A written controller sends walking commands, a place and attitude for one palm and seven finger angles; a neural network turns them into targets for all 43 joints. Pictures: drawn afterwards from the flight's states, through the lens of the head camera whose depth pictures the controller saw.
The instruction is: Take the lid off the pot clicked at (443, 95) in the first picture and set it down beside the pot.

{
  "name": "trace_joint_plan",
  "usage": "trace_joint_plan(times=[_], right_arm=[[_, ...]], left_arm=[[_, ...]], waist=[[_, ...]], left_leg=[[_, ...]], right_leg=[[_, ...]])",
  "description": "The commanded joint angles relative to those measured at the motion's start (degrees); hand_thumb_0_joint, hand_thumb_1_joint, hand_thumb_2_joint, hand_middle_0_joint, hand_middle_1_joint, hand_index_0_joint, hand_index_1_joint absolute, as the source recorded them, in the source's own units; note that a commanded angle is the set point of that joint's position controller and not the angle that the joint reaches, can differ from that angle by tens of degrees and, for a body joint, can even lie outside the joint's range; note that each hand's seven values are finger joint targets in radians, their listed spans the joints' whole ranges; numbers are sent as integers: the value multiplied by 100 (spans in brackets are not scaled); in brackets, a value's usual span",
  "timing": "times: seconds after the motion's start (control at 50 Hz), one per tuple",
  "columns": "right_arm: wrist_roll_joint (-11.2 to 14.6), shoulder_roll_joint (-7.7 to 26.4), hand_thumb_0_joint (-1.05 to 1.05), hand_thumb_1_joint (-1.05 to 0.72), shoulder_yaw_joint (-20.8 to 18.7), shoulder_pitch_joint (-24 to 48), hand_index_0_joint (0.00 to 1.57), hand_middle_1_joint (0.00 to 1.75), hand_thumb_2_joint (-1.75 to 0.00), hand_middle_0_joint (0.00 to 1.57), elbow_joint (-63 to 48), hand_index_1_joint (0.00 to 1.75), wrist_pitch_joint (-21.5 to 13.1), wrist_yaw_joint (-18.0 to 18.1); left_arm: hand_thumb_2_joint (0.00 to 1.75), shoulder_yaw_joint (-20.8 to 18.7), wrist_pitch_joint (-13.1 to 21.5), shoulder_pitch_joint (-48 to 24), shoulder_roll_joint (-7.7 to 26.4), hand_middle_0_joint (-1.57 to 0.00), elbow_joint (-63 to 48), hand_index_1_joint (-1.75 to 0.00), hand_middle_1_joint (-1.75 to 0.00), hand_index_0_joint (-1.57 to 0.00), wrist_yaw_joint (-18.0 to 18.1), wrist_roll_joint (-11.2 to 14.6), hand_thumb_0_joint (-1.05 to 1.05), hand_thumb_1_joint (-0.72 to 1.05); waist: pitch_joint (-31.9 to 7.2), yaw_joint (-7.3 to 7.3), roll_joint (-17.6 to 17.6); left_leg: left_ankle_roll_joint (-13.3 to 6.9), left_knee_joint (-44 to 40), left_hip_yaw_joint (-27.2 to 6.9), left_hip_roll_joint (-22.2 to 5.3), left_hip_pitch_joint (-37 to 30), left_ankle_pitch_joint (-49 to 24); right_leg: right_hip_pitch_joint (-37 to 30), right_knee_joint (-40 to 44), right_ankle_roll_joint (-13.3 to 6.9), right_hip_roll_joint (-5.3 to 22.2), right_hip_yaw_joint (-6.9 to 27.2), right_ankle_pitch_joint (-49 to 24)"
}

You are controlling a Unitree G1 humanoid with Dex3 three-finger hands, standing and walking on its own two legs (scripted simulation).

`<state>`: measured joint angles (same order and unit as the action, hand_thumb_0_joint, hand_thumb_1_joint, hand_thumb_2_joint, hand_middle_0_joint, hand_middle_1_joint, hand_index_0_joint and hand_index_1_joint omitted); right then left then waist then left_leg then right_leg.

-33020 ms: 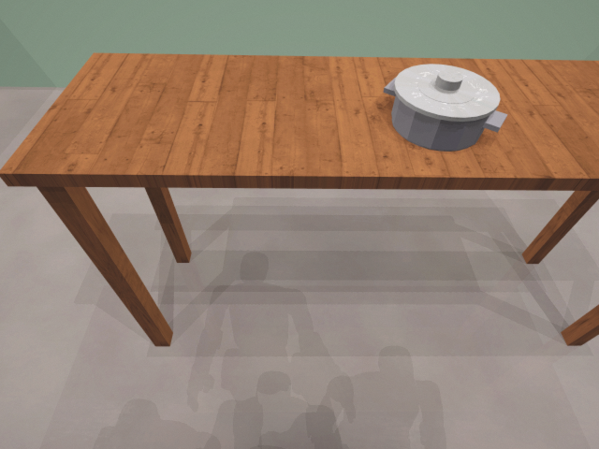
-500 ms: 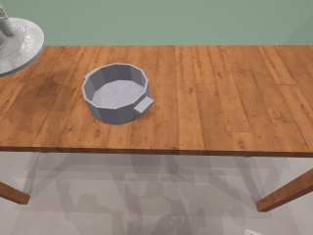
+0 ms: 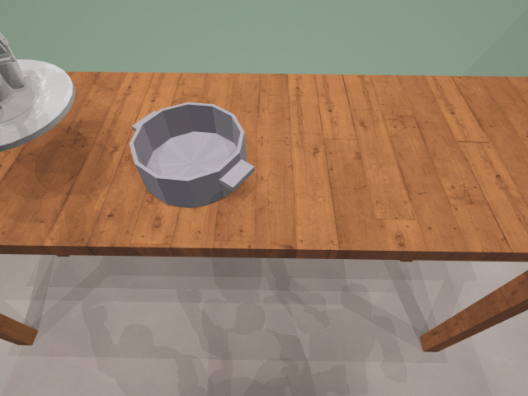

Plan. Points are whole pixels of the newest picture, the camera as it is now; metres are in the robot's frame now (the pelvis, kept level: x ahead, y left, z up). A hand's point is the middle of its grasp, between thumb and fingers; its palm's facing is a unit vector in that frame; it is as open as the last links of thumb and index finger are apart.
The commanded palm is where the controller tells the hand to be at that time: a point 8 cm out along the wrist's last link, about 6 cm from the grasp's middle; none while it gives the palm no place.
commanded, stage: lower the lid onto the table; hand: left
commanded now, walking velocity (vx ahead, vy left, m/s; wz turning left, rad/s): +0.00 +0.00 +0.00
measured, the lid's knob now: out of the picture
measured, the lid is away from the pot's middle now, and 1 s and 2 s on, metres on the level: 0.24 0.24 0.25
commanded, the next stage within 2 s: none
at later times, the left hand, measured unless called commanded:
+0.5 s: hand out of the picture +0.46 +0.32 +0.22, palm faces -0.34 -0.14 -0.93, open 6.9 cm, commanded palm +0.47 +0.33 +0.28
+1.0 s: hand (10, 122) +0.46 +0.33 +0.18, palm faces -0.39 -0.16 -0.91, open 6.9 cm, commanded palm +0.48 +0.34 +0.25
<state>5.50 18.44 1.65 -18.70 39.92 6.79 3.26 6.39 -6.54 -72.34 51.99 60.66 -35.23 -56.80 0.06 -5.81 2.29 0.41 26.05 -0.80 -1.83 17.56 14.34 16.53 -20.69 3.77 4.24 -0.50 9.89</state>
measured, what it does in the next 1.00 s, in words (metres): stands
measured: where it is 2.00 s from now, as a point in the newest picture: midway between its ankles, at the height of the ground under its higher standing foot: outside the picture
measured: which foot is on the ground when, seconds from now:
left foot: down 0.00-1.00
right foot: down 0.00-1.00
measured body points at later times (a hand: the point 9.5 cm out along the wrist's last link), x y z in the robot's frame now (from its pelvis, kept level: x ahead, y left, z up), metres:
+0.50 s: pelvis +0.00 +0.01 +0.00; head +0.06 +0.00 +0.45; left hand +0.47 +0.33 +0.27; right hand +0.04 -0.27 -0.13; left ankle -0.02 +0.13 -0.74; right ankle +0.00 -0.17 -0.74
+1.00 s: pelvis +0.00 +0.01 +0.00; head +0.06 +0.01 +0.44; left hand +0.47 +0.34 +0.23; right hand +0.02 -0.27 -0.13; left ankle -0.02 +0.13 -0.74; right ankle +0.00 -0.17 -0.74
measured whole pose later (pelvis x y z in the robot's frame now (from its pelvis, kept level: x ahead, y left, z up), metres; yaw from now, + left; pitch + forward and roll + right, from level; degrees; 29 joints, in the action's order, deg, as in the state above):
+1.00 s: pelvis +0.00 +0.01 +0.00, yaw +0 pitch +8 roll -1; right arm 5.2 17.8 1.4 -19.1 40.1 6.9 3.0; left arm 3.0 -0.1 -65.8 50.9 64.0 -32.1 -55.5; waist -0.9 -7.1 1.7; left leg -0.2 29.3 -0.4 -1.6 20.7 16.1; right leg 19.2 -22.6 4.0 4.4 0.1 10.7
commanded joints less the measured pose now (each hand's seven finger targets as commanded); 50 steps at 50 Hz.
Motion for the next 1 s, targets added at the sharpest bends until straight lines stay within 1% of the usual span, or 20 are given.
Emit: trace_joint_plan(times=[0.0, 0.06, 0.1, 0.16, 0.2, 0.28, 0.32, 0.36, 0.4, 0.46, 0.56, 0.58, 0.66, 0.68, 0.76, 0.8, 0.84, 0.88, 0.92, 0.98], right_arm=[[-58, 860, 0, -90, -310, -176, 20, 30, -90, 20, -518, 30, -196, 93], [-55, 888, 0, -90, -325, -312, 20, 30, -90, 20, -497, 30, -224, 102], [-74, 895, 0, -90, -316, -214, 20, 30, -90, 20, -519, 30, -182, 71], [-44, 905, 0, -90, -336, -333, 20, 30, -90, 20, -505, 30, -163, 54], [-81, 897, 0, -90, -333, -225, 20, 30, -90, 20, -576, 30, -128, 25], [-81, 871, 0, -90, -362, -264, 20, 30, -90, 20, -652, 30, -108, -20], [-43, 853, 0, -90, -377, -241, 20, 30, -90, 20, -611, 30, -73, -28], [-31, 895, 0, -90, -389, -268, 20, 30, -90, 20, -630, 30, -46, -39], [-65, 878, 0, -90, -385, -206, 20, 30, -90, 20, -659, 30, -25, -39], [-35, 880, 0, -90, -390, -283, 20, 30, -90, 20, -584, 30, -56, -9], [-39, 916, 0, -90, -374, -311, 20, 30, -90, 20, -519, 30, -63, 27], [-71, 898, 0, -90, -370, -294, 20, 30, -90, 20, -551, 30, -61, 17], [-22, 886, 0, -90, -374, -345, 20, 30, -90, 20, -489, 30, -95, 50], [-53, 904, 0, -90, -375, -317, 20, 30, -90, 20, -501, 30, -79, 29], [-32, 922, 0, -90, -361, -361, 20, 30, -90, 20, -422, 30, -96, 66], [-66, 905, 0, -90, -371, -339, 20, 30, -90, 20, -443, 30, -114, 75], [-66, 919, 0, -90, -360, -401, 20, 30, -90, 20, -413, 30, -127, 86], [-64, 925, 0, -90, -371, -395, 20, 30, -90, 20, -452, 30, -101, 70], [-75, 878, 0, -90, -380, -399, 20, 30, -90, 20, -433, 30, -132, 79], [-61, 919, 0, -90, -372, -404, 20, 30, -90, 20, -425, 30, -70, 42]], left_arm=[[94, -431, 100, -3320, 1614, -85, -1428, -108, -106, -92, 339, -51, 0, 67], [94, -435, 150, -2895, 1555, -85, -1020, -108, -106, -92, 362, 6, 0, 67], [94, -752, 202, -3125, 1972, -85, -1238, -108, -106, -92, 393, -76, 0, 67], [94, -431, 217, -2724, 1535, -85, -780, -108, -106, -92, 374, 11, 0, 67], [94, -837, 277, -3101, 2068, -85, -1310, -108, -106, -92, 430, -76, 0, 67], [94, -963, 325, -2760, 2088, -85, -1480, -108, -106, -92, 471, -39, 0, 67], [94, -653, 273, -2592, 1627, -85, -1127, -108, -106, -92, 419, 29, 0, 67], [94, -589, 278, -2359, 1531, -85, -1022, -108, -106, -92, 412, 102, 0, 67], [94, -825, 312, -2643, 1838, -85, -1381, -108, -106, -92, 452, 34, 0, 67], [94, -485, 311, -2469, 1432, -85, -1076, -108, -106, -92, 433, 122, 0, 67], [94, -635, 415, -2549, 1704, -85, -1066, -108, -106, -92, 477, 126, 0, 67], [94, -879, 456, -2760, 2031, -85, -1411, -108, -106, -92, 523, 58, 0, 67], [94, -476, 485, -2483, 1501, -85, -920, -108, -106, -92, 495, 154, 0, 67], [94, -694, 494, -2718, 1777, -85, -1316, -108, -106, -92, 524, 141, 0, 67], [94, -421, 511, -2405, 1460, -85, -749, -108, -106, -92, 501, 192, 0, 67], [94, -593, 552, -2767, 1686, -85, -1099, -108, -106, -92, 560, 111, 0, 67], [94, -775, 578, -2469, 1879, -85, -842, -108, -106, -92, 575, 95, 0, 67], [94, -828, 647, -2696, 1993, -85, -1299, -108, -106, -92, 599, 129, 0, 67], [94, -628, 630, -2500, 1634, -85, -1013, -108, -106, -92, 593, 140, 0, 67], [94, -672, 648, -2405, 1707, -85, -995, -108, -106, -92, 597, 169, 0, 67]], waist=[[-2413, -107, 703], [-2311, -111, 636], [-2422, -53, 570], [-2159, -118, 558], [-2548, -32, 638], [-2644, 10, 650], [-2317, -77, 434], [-2314, -79, 447], [-2555, -50, 474], [-2266, -134, 627], [-2407, -112, 597], [-2640, -61, 591], [-2291, -164, 688], [-2476, -110, 689], [-2181, -192, 569], [-2521, -173, 811], [-2467, -151, 482], [-2703, -117, 764], [-2527, -170, 840], [-2422, -162, 731]], left_leg=[[-512, -102, 280, 450, -1157, -2019], [-498, -77, 269, 433, -1079, -2224], [-505, -70, 272, 436, -1030, -2206], [-471, -51, 274, 408, -982, -2352], [-499, -23, 263, 440, -1050, -2392], [-462, 40, 184, 402, -1228, -2954], [-474, 19, 235, 404, -1092, -2624], [-476, 43, 241, 403, -1079, -2728], [-514, 62, 231, 434, -1141, -2658], [-492, 67, 242, 417, -1144, -2624], [-496, 59, 275, 430, -1022, -2346], [-495, 81, 238, 434, -1116, -2457], [-489, 103, 236, 399, -1103, -2553], [-473, 94, 208, 395, -1189, -2489], [-491, 116, 270, 408, -952, -2245], [-511, 165, 234, 430, -1137, -2291], [-523, 191, 244, 439, -992, -2226], [-493, 179, 207, 419, -1124, -2515], [-505, 245, 176, 412, -1213, -2691], [-481, 228, 177, 407, -1072, -2574]], right_leg=[[-773, -38, -475, -670, -434, -1404], [-683, -46, -495, -670, -452, -1480], [-867, -101, -471, -651, -404, -1586], [-623, -75, -480, -663, -456, -1549], [-929, -138, -468, -643, -379, -1705], [-870, -179, -452, -648, -404, -1869], [-683, -139, -434, -654, -436, -1722], [-631, -138, -465, -658, -446, -1772], [-772, -168, -454, -662, -406, -1777], [-483, -108, -474, -672, -453, -1656], [-649, -159, -475, -658, -425, -1647], [-796, -191, -453, -664, -389, -1721], [-474, -161, -470, -679, -447, -1649], [-590, -164, -445, -679, -421, -1614], [-417, -180, -474, -687, -456, -1534], [-491, -206, -467, -687, -409, -1524], [-549, -232, -446, -698, -413, -1561], [-642, -258, -451, -680, -397, -1710], [-385, -255, -456, -709, -442, -1652], [-359, -256, -458, -712, -438, -1595]])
